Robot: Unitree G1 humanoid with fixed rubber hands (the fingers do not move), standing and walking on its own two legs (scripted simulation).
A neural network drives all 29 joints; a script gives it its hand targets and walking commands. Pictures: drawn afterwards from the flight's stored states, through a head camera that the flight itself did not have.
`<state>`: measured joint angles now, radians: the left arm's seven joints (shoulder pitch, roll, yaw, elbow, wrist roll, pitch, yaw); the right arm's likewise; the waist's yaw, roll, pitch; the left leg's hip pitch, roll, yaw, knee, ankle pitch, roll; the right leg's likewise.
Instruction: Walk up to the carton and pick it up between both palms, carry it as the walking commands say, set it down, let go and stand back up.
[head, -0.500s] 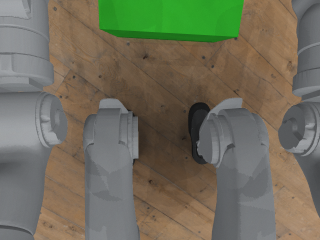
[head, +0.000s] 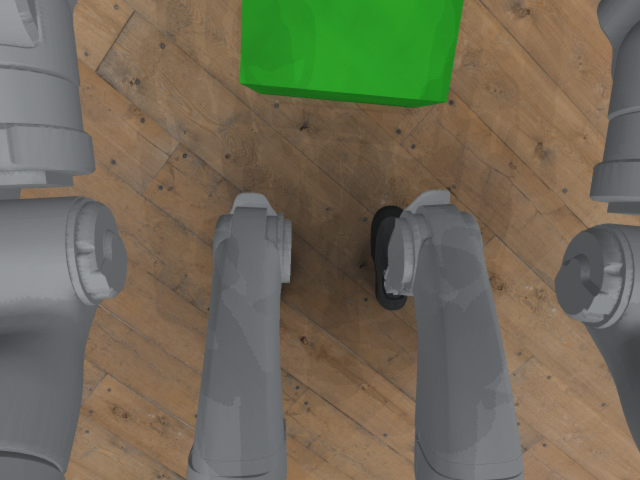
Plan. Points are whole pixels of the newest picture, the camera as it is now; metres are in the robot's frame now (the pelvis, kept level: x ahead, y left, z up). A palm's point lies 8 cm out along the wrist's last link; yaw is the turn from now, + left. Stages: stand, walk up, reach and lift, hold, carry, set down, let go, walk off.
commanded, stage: set down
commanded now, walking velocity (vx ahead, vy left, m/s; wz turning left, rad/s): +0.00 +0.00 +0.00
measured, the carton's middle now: (348, 11) +0.57 -0.02 -0.41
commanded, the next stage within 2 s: let go in 0.50 s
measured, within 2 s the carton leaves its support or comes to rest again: neither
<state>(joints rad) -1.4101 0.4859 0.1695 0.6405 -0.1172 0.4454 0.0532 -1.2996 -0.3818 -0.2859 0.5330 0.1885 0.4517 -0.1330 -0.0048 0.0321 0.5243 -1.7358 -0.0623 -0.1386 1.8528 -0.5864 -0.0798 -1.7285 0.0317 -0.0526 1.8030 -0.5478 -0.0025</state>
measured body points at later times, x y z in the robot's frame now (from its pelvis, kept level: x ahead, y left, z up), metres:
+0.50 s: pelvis +0.01 +0.00 +0.12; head +0.36 +0.00 +0.39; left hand +0.59 +0.22 +0.04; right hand +0.56 -0.22 +0.02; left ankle +0.11 +0.14 -0.46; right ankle +0.12 -0.11 -0.46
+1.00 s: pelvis +0.01 -0.01 +0.18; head +0.23 +0.00 +0.57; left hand +0.38 +0.24 +0.10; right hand +0.38 -0.26 +0.11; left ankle +0.11 +0.14 -0.46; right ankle +0.12 -0.11 -0.46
